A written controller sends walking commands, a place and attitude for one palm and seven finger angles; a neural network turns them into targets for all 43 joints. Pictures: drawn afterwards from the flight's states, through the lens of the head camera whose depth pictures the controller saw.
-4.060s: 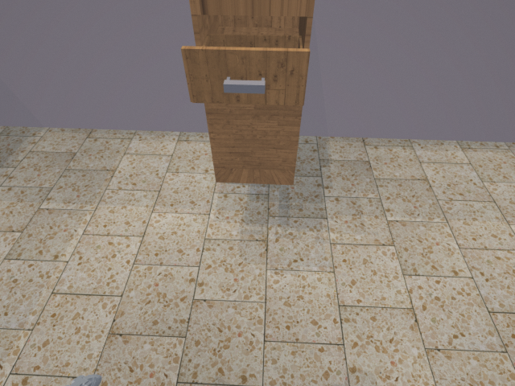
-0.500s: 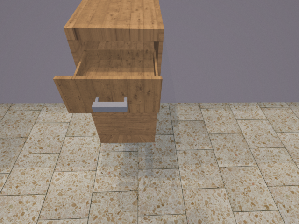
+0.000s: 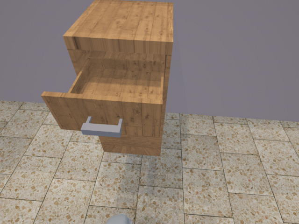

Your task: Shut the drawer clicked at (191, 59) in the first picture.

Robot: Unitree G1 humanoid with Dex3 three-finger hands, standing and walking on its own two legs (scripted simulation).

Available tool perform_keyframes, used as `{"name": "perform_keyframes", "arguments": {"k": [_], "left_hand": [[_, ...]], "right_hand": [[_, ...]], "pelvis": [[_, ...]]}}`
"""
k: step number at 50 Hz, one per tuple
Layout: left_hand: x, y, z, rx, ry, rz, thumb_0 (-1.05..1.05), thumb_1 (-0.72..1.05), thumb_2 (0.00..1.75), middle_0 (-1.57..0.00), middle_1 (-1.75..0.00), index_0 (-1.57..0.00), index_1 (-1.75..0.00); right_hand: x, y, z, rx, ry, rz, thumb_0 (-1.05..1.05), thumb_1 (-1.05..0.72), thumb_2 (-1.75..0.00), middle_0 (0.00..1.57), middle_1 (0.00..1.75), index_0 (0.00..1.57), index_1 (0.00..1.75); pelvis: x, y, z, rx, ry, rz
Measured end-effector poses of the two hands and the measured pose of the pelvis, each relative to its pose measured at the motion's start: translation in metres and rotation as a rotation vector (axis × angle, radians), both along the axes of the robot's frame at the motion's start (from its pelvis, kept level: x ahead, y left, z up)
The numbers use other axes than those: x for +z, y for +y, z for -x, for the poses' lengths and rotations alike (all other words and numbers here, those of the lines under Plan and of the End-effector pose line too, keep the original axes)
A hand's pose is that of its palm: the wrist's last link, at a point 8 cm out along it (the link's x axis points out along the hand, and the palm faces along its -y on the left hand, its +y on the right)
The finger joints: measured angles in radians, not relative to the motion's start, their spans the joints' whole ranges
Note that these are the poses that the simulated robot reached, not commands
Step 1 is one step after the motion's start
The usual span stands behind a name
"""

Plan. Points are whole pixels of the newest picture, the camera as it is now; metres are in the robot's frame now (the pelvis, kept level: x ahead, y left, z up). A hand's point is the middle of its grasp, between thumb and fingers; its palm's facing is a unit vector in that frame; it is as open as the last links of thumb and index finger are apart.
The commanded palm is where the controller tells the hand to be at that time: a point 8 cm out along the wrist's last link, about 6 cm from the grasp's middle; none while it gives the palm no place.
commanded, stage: come to a stop and stand still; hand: left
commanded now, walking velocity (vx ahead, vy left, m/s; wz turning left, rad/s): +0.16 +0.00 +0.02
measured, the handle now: (103, 124) +0.41 +0.20 -0.01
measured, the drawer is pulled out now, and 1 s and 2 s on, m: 0.28 0.28 0.28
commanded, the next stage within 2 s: look again from close up in 0.98 s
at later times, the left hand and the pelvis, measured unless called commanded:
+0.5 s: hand out of the picture +0.09 +0.18 -0.18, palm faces +0.04 -0.96 -0.26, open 7.4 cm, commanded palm none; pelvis +0.05 -0.02 -0.01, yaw -1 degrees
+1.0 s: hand out of the picture +0.06 +0.11 -0.18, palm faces +0.03 -0.98 -0.20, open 7.3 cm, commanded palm none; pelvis +0.04 -0.06 +0.00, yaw -1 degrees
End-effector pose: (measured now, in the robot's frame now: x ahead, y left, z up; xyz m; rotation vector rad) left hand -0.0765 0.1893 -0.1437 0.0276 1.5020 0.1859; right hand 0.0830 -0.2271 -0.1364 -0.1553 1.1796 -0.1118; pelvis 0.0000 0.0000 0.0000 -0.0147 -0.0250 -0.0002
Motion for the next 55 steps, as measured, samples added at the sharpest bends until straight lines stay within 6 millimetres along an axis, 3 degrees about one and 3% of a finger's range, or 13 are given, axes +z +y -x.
{"name": "perform_keyframes", "arguments": {"k": [5, 8, 11, 14, 21, 26, 34, 43, 49, 55], "left_hand": [[-0.013, 0.006, 0.004, 0.044, 0.100, 0.038, 0.01, 0.90, 0.89, -0.20, -0.30, -0.20, -0.30], [-0.020, 0.016, -0.009, 0.028, 0.132, 0.037, 0.01, 0.90, 0.89, -0.20, -0.30, -0.20, -0.30], [-0.019, 0.028, -0.037, 0.008, 0.105, 0.011, 0.01, 0.90, 0.89, -0.20, -0.30, -0.20, -0.30], [-0.017, 0.038, -0.069, -0.022, 0.048, -0.014, 0.01, 0.91, 0.89, -0.20, -0.30, -0.19, -0.30], [-0.007, 0.048, -0.136, -0.075, -0.112, -0.098, 0.01, 0.91, 0.89, -0.20, -0.30, -0.19, -0.30], [0.000, 0.035, -0.160, -0.117, -0.205, -0.160, 0.00, 0.91, 0.89, -0.20, -0.30, -0.19, -0.30], [0.008, -0.004, -0.168, -0.155, -0.216, -0.128, 0.01, 0.91, 0.89, -0.20, -0.30, -0.19, -0.30], [0.003, -0.019, -0.158, -0.122, -0.197, -0.106, 0.01, 0.94, 0.89, -0.20, -0.30, -0.20, -0.30], [-0.002, -0.026, -0.133, -0.103, -0.125, -0.082, 0.01, 0.93, 0.89, -0.20, -0.30, -0.20, -0.30], [-0.005, -0.033, -0.109, -0.095, -0.074, -0.056, 0.01, 0.91, 0.89, -0.20, -0.30, -0.20, -0.30]], "right_hand": [[0.001, 0.030, -0.069, 0.065, -0.090, 0.007, 0.01, -0.91, -0.90, 0.19, 0.30, 0.19, 0.30], [0.001, 0.045, -0.084, 0.065, -0.112, 0.009, 0.01, -0.91, -0.90, 0.19, 0.30, 0.20, 0.30], [0.001, 0.054, -0.079, 0.050, -0.073, 0.002, 0.00, -0.91, -0.90, 0.19, 0.30, 0.20, 0.30], [0.004, 0.048, -0.078, -0.007, -0.071, 0.005, -0.03, -0.93, -0.90, 0.20, 0.30, 0.20, 0.30], [0.001, 0.009, -0.058, -0.029, -0.009, 0.029, -0.03, -0.93, -0.90, 0.20, 0.30, 0.20, 0.30], [-0.019, -0.025, -0.029, -0.069, 0.046, 0.004, -0.01, -0.92, -0.90, 0.20, 0.30, 0.20, 0.30], [-0.025, -0.050, 0.033, -0.122, 0.168, -0.013, 0.00, -0.91, -0.90, 0.19, 0.30, 0.20, 0.30], [-0.018, -0.043, 0.091, -0.114, 0.329, -0.032, 0.01, -0.91, -0.90, 0.19, 0.30, 0.20, 0.30], [-0.016, -0.037, 0.103, -0.120, 0.362, -0.040, 0.01, -0.91, -0.90, 0.19, 0.30, 0.20, 0.30], [-0.016, -0.031, 0.091, -0.110, 0.337, -0.039, 0.01, -0.91, -0.90, 0.20, 0.30, 0.20, 0.30]], "pelvis": [[-0.012, 0.015, -0.033, -0.008, -0.005, 0.014], [-0.016, 0.021, -0.045, -0.021, -0.015, -0.010], [-0.010, 0.023, -0.052, -0.025, -0.020, -0.011], [-0.006, 0.022, -0.054, -0.027, -0.014, -0.015], [-0.004, 0.002, -0.050, -0.017, 0.007, -0.014], [-0.013, -0.023, -0.046, -0.020, 0.011, -0.041], [-0.007, -0.045, -0.047, -0.021, -0.001, -0.023], [-0.003, -0.061, -0.041, -0.010, -0.014, -0.018], [-0.002, -0.062, -0.042, -0.009, -0.008, -0.013], [-0.003, -0.055, -0.043, -0.014, 0.004, -0.004]]}}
